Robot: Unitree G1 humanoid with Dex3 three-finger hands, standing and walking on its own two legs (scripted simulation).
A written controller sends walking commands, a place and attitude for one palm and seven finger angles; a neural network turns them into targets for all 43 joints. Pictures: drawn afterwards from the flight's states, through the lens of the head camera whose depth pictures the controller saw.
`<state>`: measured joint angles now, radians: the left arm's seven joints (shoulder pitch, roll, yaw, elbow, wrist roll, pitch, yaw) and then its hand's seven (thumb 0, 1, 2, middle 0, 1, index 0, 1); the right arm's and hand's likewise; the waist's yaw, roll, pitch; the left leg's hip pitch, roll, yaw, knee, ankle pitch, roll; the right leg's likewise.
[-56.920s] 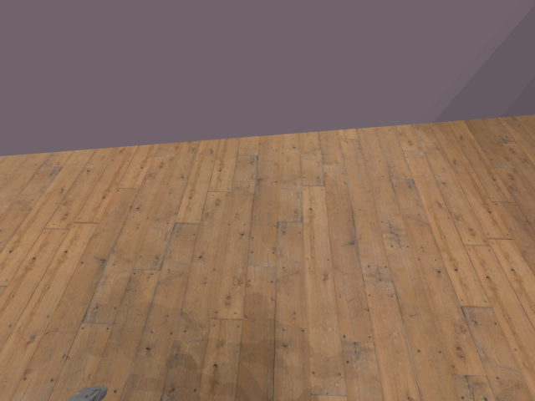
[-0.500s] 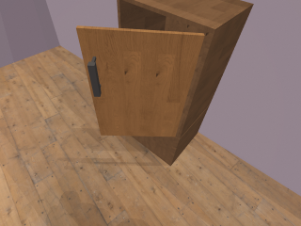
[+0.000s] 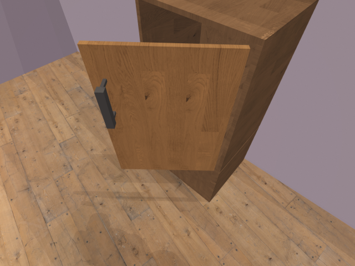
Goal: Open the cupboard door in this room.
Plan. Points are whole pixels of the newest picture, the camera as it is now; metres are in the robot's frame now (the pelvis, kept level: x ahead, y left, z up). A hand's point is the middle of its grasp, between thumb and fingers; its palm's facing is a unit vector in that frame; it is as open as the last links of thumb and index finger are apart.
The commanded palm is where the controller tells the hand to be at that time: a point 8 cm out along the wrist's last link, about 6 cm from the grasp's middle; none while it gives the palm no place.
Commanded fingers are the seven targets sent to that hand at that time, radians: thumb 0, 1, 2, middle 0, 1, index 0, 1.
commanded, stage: come to a stop and stand still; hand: left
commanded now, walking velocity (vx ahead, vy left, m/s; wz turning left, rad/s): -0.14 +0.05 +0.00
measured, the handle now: (107, 104) +0.53 +0.23 +0.04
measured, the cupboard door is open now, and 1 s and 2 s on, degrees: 41 41 41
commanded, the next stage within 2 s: look again from close up in 0.70 s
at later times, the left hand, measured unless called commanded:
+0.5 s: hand out of the picture -0.01 +0.17 -0.17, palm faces +0.06 -0.98 -0.18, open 7.4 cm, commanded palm none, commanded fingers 0.00 0.90 0.90 -0.20 -0.30 -0.20 -0.30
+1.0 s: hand out of the picture -0.03 +0.17 -0.16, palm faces +0.02 -0.97 -0.24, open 7.4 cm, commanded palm none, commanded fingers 0.00 0.90 0.90 -0.20 -0.30 -0.20 -0.30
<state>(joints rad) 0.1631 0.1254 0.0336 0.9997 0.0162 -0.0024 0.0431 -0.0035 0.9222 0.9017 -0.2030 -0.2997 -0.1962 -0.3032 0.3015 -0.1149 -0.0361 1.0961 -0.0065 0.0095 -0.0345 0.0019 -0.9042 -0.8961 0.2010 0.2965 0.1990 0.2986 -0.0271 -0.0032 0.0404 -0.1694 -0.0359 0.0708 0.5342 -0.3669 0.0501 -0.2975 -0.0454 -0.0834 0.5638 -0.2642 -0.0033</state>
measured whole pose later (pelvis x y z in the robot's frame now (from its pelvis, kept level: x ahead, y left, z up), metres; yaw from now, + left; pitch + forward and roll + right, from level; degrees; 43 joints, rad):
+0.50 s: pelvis -0.02 +0.00 +0.01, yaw +1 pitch -1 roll +0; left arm 0.25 0.16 0.01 1.09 0.02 0.02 0.03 0.01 0.91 0.90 -0.20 -0.30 -0.19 -0.30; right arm 0.22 -0.16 -0.02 1.09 -0.01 0.01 -0.03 0.00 -0.92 -0.90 0.20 0.30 0.20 0.30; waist 0.03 -0.02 0.03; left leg -0.13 -0.02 0.07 0.43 -0.28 0.04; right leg -0.23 -0.04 -0.08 0.43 -0.17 0.00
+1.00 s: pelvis -0.02 -0.01 +0.01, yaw +0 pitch -1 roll +1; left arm 0.31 0.14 -0.02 1.12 0.02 -0.02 0.03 0.01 0.91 0.90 -0.20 -0.30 -0.19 -0.30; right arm 0.34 -0.15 0.02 1.07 -0.01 -0.02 -0.02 0.01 -0.91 -0.90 0.20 0.30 0.20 0.30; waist 0.00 0.05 0.02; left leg -0.13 -0.03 0.09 0.44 -0.29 0.04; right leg -0.27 -0.05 -0.06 0.50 -0.21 0.00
